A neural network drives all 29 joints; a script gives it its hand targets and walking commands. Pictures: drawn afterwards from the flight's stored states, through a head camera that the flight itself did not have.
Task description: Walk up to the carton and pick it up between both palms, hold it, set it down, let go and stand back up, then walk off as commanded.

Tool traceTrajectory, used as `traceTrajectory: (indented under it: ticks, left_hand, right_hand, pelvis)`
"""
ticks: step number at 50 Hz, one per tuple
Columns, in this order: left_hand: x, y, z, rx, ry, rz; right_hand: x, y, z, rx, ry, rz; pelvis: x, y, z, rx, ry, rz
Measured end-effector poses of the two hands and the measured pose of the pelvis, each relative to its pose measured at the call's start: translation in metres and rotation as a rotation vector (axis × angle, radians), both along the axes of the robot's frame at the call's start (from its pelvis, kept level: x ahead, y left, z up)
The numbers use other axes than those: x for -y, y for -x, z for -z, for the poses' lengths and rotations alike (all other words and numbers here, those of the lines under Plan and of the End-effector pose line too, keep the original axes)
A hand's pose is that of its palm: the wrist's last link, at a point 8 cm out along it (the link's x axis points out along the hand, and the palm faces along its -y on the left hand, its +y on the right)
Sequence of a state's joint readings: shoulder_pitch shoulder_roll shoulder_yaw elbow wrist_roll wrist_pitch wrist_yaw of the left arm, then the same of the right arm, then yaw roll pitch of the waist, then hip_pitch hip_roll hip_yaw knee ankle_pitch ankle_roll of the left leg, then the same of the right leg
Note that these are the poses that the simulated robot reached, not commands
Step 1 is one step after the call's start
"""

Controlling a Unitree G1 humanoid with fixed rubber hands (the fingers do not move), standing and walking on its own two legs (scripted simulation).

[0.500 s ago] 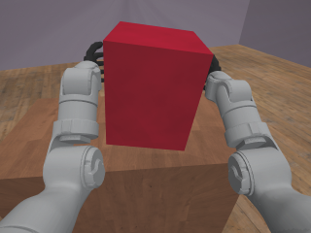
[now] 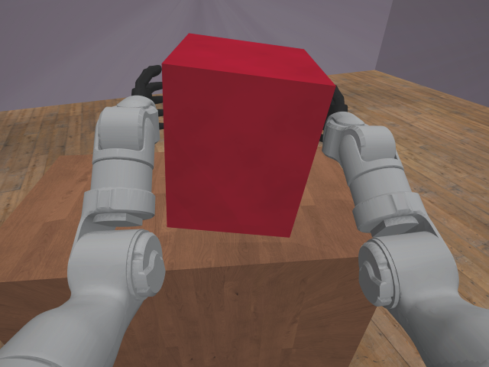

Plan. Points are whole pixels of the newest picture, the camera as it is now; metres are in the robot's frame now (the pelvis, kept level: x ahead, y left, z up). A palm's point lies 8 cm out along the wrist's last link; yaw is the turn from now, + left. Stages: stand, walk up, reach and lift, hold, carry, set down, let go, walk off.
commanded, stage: hold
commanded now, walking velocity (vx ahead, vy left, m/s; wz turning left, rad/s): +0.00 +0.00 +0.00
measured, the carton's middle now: (238, 134) +0.39 +0.01 +0.26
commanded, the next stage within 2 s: none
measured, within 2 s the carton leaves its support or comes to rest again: neither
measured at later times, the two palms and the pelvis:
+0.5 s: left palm (143, 111) +0.36 +0.15 +0.31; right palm (336, 125) +0.36 -0.14 +0.29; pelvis +0.00 +0.00 +0.00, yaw +0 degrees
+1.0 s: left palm (144, 112) +0.37 +0.15 +0.31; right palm (334, 126) +0.36 -0.14 +0.29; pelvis +0.00 +0.00 +0.00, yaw +0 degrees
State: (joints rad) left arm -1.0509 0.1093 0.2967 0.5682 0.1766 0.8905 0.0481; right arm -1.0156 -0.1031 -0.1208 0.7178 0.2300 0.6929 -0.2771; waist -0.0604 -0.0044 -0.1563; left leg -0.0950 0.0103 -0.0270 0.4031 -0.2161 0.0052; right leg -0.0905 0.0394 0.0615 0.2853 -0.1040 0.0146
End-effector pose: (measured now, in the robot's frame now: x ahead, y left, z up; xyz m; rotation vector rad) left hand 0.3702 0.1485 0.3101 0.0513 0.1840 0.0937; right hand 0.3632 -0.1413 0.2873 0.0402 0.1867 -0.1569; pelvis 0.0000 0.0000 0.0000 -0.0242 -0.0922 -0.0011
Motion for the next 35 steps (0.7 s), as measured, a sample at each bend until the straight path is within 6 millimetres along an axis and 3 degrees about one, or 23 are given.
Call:
traceTrajectory:
  ticks: [19,35]
  left_hand:
    - [0.0,0.005,-0.006,0.017,-0.001,0.001]
    - [0.003,0.0,0.006,-0.025,-0.01,0.001]
  right_hand:
    - [0.0,0.005,-0.006,0.016,0.0,0.001]
    - [0.002,0.001,0.007,-0.027,-0.003,0.0]
  pelvis:
    - [0.0,0.001,0.0,0.001,0.0,0.0]
    - [0.001,0.002,0.0,0.004,-0.001,0.0]
